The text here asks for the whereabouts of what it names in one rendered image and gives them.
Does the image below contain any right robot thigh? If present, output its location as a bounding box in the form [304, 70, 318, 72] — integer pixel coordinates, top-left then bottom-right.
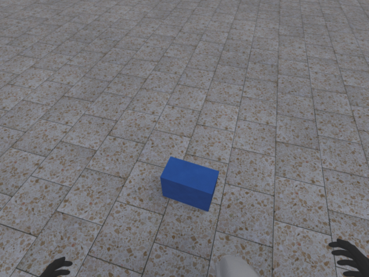
[215, 256, 259, 277]

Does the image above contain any carton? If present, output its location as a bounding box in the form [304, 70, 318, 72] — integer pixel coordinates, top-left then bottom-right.
[160, 156, 219, 211]

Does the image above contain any right robot hand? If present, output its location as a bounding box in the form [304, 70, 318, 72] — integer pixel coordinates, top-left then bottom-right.
[329, 239, 369, 277]

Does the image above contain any left robot hand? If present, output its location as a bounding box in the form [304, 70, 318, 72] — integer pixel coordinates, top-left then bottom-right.
[39, 257, 73, 277]

